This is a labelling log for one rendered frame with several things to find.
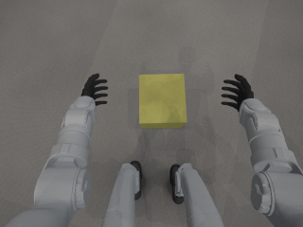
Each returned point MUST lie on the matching robot left hand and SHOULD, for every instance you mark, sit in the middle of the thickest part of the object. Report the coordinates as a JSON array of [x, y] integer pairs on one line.
[[90, 89]]

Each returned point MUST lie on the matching robot left forearm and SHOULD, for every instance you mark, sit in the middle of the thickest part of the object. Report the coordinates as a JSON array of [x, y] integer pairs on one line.
[[71, 148]]

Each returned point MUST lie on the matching robot right foot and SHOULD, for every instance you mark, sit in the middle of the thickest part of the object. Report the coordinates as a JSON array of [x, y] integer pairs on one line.
[[176, 199]]

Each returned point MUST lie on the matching robot left upper arm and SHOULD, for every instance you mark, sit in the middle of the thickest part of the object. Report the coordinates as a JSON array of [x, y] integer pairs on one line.
[[60, 193]]

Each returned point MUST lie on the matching right robot shin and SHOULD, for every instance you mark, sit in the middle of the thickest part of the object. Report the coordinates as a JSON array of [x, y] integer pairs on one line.
[[186, 165]]

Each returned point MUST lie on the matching robot right hand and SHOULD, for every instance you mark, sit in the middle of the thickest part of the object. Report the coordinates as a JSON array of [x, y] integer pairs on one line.
[[243, 92]]

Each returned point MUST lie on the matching carton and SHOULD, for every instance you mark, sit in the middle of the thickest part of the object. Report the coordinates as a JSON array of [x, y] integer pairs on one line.
[[162, 101]]

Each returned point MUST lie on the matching robot right forearm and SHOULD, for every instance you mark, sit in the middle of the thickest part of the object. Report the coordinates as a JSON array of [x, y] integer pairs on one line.
[[266, 140]]

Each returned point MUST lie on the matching robot right upper arm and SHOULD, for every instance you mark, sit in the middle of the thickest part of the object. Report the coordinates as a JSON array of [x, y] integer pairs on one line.
[[278, 196]]

